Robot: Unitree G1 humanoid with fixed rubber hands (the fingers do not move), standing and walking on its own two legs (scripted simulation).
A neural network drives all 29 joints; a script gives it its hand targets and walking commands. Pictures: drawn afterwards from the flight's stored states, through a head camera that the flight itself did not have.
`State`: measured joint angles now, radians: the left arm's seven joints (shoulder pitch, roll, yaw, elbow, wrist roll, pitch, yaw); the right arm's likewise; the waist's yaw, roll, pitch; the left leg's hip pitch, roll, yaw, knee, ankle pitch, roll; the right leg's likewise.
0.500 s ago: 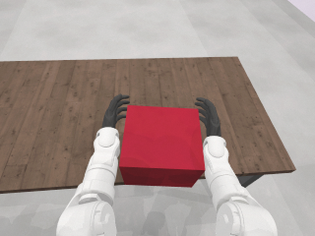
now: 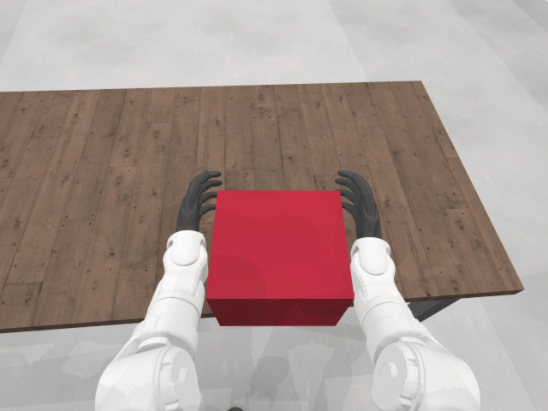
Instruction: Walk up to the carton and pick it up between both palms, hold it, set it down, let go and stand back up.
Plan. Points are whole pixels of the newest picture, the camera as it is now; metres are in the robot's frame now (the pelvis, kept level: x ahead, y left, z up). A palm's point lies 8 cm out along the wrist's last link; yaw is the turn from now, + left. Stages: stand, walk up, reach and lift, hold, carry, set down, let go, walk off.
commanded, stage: set down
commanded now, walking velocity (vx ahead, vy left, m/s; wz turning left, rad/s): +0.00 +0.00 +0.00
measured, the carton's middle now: (278, 260) +0.32 +0.02 -0.02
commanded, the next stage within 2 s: none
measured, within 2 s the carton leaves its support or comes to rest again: rests again in 0.26 s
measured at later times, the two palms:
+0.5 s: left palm (194, 229) +0.36 +0.16 -0.02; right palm (360, 235) +0.37 -0.11 -0.01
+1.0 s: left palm (194, 230) +0.36 +0.16 -0.02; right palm (361, 237) +0.37 -0.11 -0.01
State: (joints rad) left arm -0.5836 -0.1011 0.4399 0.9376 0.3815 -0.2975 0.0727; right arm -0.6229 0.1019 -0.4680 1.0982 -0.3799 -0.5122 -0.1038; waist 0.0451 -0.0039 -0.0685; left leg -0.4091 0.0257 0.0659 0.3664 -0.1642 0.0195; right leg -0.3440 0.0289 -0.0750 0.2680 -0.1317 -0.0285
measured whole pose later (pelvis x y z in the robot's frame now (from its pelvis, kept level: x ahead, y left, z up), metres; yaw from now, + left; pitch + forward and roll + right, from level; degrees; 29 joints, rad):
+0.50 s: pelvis +0.00 +0.00 -0.01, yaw +1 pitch +18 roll -2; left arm -0.60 -0.07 0.44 1.06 0.37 -0.45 0.08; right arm -0.63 0.10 -0.48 1.18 -0.42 -0.60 -0.14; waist 0.02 0.01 -0.12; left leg -0.55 0.03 0.04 0.41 -0.17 0.01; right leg -0.47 0.03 -0.10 0.31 -0.15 -0.03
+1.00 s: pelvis +0.00 +0.00 -0.01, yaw +2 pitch +17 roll -2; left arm -0.61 -0.08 0.50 1.05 0.47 -0.45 0.08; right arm -0.63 0.12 -0.60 1.19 -0.48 -0.62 -0.12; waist 0.02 -0.01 -0.13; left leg -0.56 0.03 0.02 0.44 -0.18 0.01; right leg -0.48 0.03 -0.11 0.35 -0.17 -0.04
